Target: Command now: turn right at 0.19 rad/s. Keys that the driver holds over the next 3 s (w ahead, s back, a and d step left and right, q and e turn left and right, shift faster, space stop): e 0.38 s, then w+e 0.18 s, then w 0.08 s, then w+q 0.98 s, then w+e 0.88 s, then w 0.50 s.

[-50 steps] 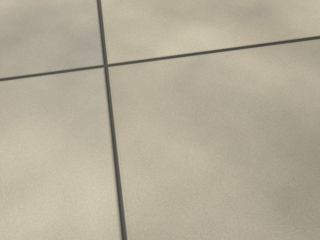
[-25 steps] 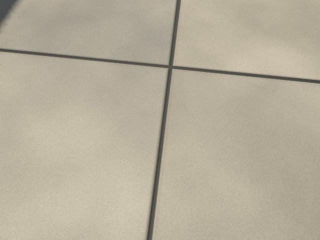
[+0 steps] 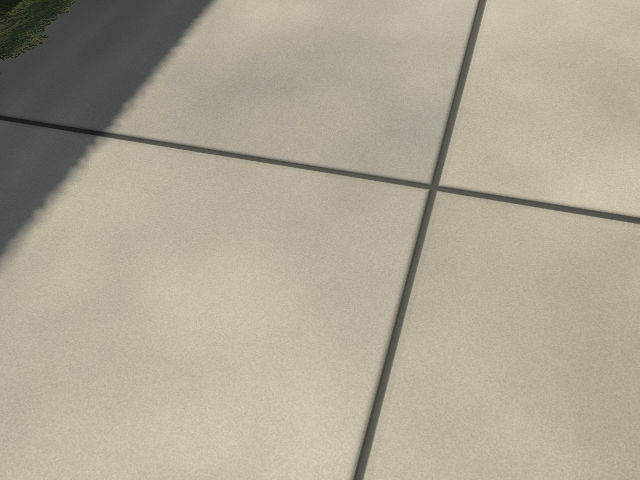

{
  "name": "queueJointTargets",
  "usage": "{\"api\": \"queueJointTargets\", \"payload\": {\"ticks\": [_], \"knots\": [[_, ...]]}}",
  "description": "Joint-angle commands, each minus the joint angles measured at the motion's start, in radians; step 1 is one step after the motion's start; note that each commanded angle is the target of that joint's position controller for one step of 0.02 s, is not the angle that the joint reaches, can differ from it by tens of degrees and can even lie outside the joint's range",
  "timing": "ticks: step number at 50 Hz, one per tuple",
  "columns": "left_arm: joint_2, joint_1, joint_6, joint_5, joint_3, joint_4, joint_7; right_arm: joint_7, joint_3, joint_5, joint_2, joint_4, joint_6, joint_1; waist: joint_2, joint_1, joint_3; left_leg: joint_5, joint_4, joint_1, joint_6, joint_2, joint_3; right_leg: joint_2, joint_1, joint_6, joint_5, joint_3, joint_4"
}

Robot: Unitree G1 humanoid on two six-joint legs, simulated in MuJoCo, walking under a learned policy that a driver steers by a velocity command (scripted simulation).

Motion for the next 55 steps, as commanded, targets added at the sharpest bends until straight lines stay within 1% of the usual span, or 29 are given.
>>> {"api": "queueJointTargets", "payload": {"ticks": [1, 4, 10, 12, 14, 15, 16, 17, 18, 19, 20, 22, 25, 28, 32, 34, 37, 38, 39, 40, 41, 42, 43, 44, 45, 46, 48, 50, 55], "knots": [[0.215, 0.016, -0.014, -0.01, 0.06, -0.038, -0.005, -0.018, -0.019, 0.013, -0.1, -0.042, -0.01, -0.011, -0.191, -0.002, -0.022, -0.072, 0.032, -0.076, -0.025, 0.006, 0.058, -0.218, 0.147, -0.125, 0.57, 0.27, -0.047], [0.224, 0.08, -0.001, -0.011, 0.077, -0.015, -0.002, -0.034, -0.016, 0.028, -0.098, -0.055, -0.01, -0.054, -0.194, 0.022, -0.05, -0.119, 0.069, -0.144, -0.03, 0.013, 0.051, -0.236, 0.254, -0.148, 0.633, 0.346, -0.019], [0.223, 0.021, 0.024, -0.007, 0.103, -0.019, -0.007, -0.039, -0.004, 0.034, -0.089, -0.074, -0.019, -0.059, -0.175, 0.007, -0.084, -0.108, 0.016, -0.052, -0.009, 0.009, 0.036, -0.208, 0.178, -0.154, 0.508, 0.42, -0.045], [0.226, -0.02, 0.033, -0.007, 0.109, -0.027, -0.015, -0.041, -0.001, 0.034, -0.092, -0.071, -0.026, -0.025, -0.179, -0.012, -0.089, -0.07, -0.079, 0.037, 0.008, 0.003, 0.038, -0.189, 0.112, -0.133, 0.439, 0.434, -0.049], [0.223, -0.088, 0.045, -0.014, 0.111, -0.043, -0.021, -0.048, 0.0, 0.028, -0.091, -0.05, -0.033, 0.059, -0.164, -0.066, -0.084, 0.089, -0.318, 0.214, 0.026, 0.005, 0.057, -0.13, -0.015, -0.07, 0.286, 0.407, -0.02], [0.193, -0.081, 0.044, -0.019, 0.104, -0.053, -0.02, -0.057, -0.013, 0.015, -0.146, -0.046, -0.037, 0.072, -0.097, -0.056, -0.079, 0.098, -0.419, 0.327, 0.049, 0.101, -0.03, -0.07, -0.143, -0.011, 0.089, 0.361, 0.038], [0.113, 0.005, 0.041, -0.016, 0.087, -0.053, -0.02, -0.064, -0.022, 0.001, -0.221, -0.068, -0.034, 0.045, 0.128, -0.006, -0.089, 0.065, -0.483, 0.408, 0.107, 0.369, -0.284, 0.054, -0.276, 0.039, -0.232, 0.184, 0.261], [0.18, -0.012, 0.043, -0.004, 0.102, -0.052, -0.005, -0.056, -0.031, -0.009, -0.27, -0.097, -0.027, -0.027, 0.159, -0.018, -0.025, 0.162, -0.485, 0.213, 0.224, 0.489, -0.379, 0.103, -0.338, 0.05, -0.371, 0.048, 0.437], [0.223, -0.025, 0.046, 0.008, 0.112, -0.045, -0.004, -0.048, -0.017, -0.009, -0.205, -0.1, -0.03, -0.034, 0.079, -0.001, 0.01, 0.268, -0.466, 0.146, 0.256, 0.472, -0.335, 0.037, -0.298, 0.05, -0.338, 0.063, 0.579], [0.219, -0.006, 0.051, 0.01, 0.116, -0.022, -0.011, -0.043, 0.002, 0.001, -0.142, -0.107, -0.035, -0.081, 0.039, 0.03, 0.037, 0.332, -0.445, 0.121, 0.231, 0.398, -0.223, 0.029, -0.289, 0.051, -0.277, 0.06, 0.65], [0.209, 0.022, 0.058, 0.01, 0.114, -0.005, -0.021, -0.038, 0.009, -0.004, -0.122, -0.115, -0.038, -0.086, 0.051, 0.036, 0.024, 0.243, -0.451, 0.151, 0.194, 0.33, -0.138, 0.021, -0.3, 0.056, -0.212, 0.045, 0.687], [0.204, 0.001, 0.063, 0.015, 0.108, -0.007, -0.051, -0.04, 0.006, -0.006, -0.134, -0.108, -0.047, -0.034, 0.116, 0.003, 0.024, 0.038, -0.49, 0.231, 0.174, 0.288, -0.105, -0.001, -0.378, 0.068, -0.145, 0.018, 0.709], [0.192, -0.099, 0.057, 0.017, 0.099, -0.042, -0.078, -0.035, -0.008, -0.002, -0.162, -0.072, -0.065, 0.076, 0.083, -0.053, 0.062, -0.054, -0.533, 0.343, 0.185, 0.322, -0.119, -0.025, -0.481, 0.089, -0.105, 0.009, 0.641], [0.172, -0.145, 0.048, 0.019, 0.092, -0.06, -0.09, -0.029, -0.017, -0.002, -0.171, -0.043, -0.09, 0.141, 0.069, -0.074, 0.069, -0.026, -0.547, 0.411, 0.19, 0.351, -0.089, -0.044, -0.517, 0.093, -0.078, 0.002, 0.569], [0.137, -0.191, 0.031, 0.019, 0.077, -0.078, -0.095, -0.011, -0.018, -0.005, -0.155, -0.009, -0.114, 0.186, 0.072, -0.082, 0.081, -0.011, -0.563, 0.388, 0.202, 0.36, -0.043, -0.053, -0.475, 0.069, -0.056, -0.008, 0.432], [0.11, -0.224, 0.019, 0.021, 0.063, -0.088, -0.093, 0.002, -0.014, -0.007, -0.143, 0.014, -0.122, 0.208, 0.08, -0.084, 0.092, 0.023, -0.562, 0.329, 0.205, 0.35, -0.013, -0.057, -0.394, 0.049, -0.063, -0.044, 0.323], [0.105, -0.267, 0.002, 0.021, 0.051, -0.108, -0.084, 0.02, -0.016, -0.002, -0.154, 0.048, -0.119, 0.236, 0.111, -0.076, 0.097, 0.173, -0.507, 0.241, 0.219, 0.336, -0.003, -0.047, -0.231, 0.02, -0.12, -0.142, 0.181], [0.108, -0.237, -0.005, 0.019, 0.05, -0.102, -0.078, 0.024, -0.02, 0.002, -0.166, 0.055, -0.115, 0.235, 0.107, -0.052, 0.087, 0.252, -0.471, 0.209, 0.219, 0.342, -0.01, -0.035, -0.151, 0.008, -0.095, -0.155, 0.133], [0.105, -0.154, -0.015, 0.018, 0.051, -0.075, -0.07, 0.024, -0.022, 0.011, -0.173, 0.058, -0.11, 0.212, 0.08, 0.004, 0.068, 0.303, -0.406, 0.149, 0.204, 0.331, 0.004, -0.022, -0.014, -0.005, -0.015, -0.162, 0.044], [0.135, -0.023, -0.03, 0.022, 0.063, -0.025, -0.055, 0.024, -0.017, 0.016, -0.16, 0.057, -0.109, 0.204, 0.016, 0.061, 0.004, 0.368, -0.278, 0.061, 0.177, 0.286, 0.042, -0.013, 0.197, -0.015, 0.023, -0.143, -0.009], [0.212, 0.143, -0.045, 0.041, 0.086, 0.013, -0.035, 0.027, -0.001, 0.021, -0.116, 0.027, -0.113, 0.166, -0.12, 0.139, -0.111, 0.251, -0.017, -0.069, 0.135, 0.199, 0.119, -0.191, 0.414, -0.043, -0.138, 0.06, -0.087], [0.333, 0.221, -0.052, 0.041, 0.107, 0.014, -0.019, 0.025, 0.025, 0.023, -0.008, -0.028, -0.114, 0.16, -0.34, 0.143, -0.175, -0.182, 0.272, -0.329, 0.095, 0.066, 0.177, -0.475, 0.539, -0.099, -0.351, 0.447, -0.222], [0.307, 0.182, -0.048, 0.025, 0.103, 0.015, -0.012, 0.012, -0.005, 0.012, -0.114, 0.006, -0.099, 0.184, -0.205, 0.121, -0.115, -0.166, 0.42, -0.341, 0.114, 0.083, 0.043, -0.488, 0.383, -0.141, -0.417, 0.492, -0.238], [0.226, 0.071, -0.049, 0.019, 0.077, -0.008, -0.017, 0.019, -0.015, 0.016, -0.124, 0.017, -0.097, 0.187, -0.146, 0.055, -0.013, -0.072, 0.443, -0.343, 0.125, 0.131, 0.011, -0.431, 0.285, -0.119, -0.388, 0.367, -0.245], [0.16, -0.001, -0.056, 0.01, 0.06, -0.019, -0.022, 0.028, -0.013, 0.018, -0.1, 0.036, -0.094, 0.2, -0.14, 0.017, 0.04, -0.002, 0.419, -0.315, 0.117, 0.154, 0.024, -0.375, 0.207, -0.089, -0.273, 0.25, -0.271], [0.122, -0.031, -0.065, 0.009, 0.048, -0.026, -0.02, 0.032, -0.014, 0.013, -0.084, 0.051, -0.087, 0.208, -0.149, -0.004, 0.054, 0.046, 0.406, -0.295, 0.104, 0.167, 0.037, -0.33, 0.181, -0.063, -0.159, 0.156, -0.284], [0.103, -0.009, -0.083, 0.009, 0.042, -0.011, -0.015, 0.044, -0.014, -0.006, -0.066, 0.063, -0.071, 0.217, -0.141, -0.015, 0.048, 0.116, 0.436, -0.279, 0.084, 0.168, 0.058, -0.295, 0.164, -0.052, 0.043, 0.038, -0.283], [0.111, 0.034, -0.098, 0.004, 0.045, 0.012, -0.016, 0.054, -0.015, -0.004, -0.049, 0.039, -0.064, 0.162, -0.126, -0.02, 0.059, 0.161, 0.456, -0.334, 0.073, 0.172, 0.067, -0.299, 0.173, -0.062, 0.207, -0.028, -0.278], [0.084, 0.097, -0.105, 0.004, 0.037, 0.052, -0.013, 0.073, -0.005, -0.007, -0.02, -0.033, -0.058, -0.013, -0.119, -0.01, 0.1, 0.289, 0.327, -0.423, 0.05, 0.168, 0.11, -0.281, 0.175, -0.072, 0.386, -0.165, -0.28]]}}
Next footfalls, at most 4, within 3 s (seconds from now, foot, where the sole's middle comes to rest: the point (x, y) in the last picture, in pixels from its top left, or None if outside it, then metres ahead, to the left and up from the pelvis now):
0.30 left None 0.02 0.11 -0.78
0.82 right None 0.08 -0.17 -0.78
1.32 left None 0.42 -0.07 -0.78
1.88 right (444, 367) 0.76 -0.19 -0.78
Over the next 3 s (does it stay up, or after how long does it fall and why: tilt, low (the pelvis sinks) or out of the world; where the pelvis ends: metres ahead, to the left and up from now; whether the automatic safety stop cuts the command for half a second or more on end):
stays up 1.17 -0.21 -0.01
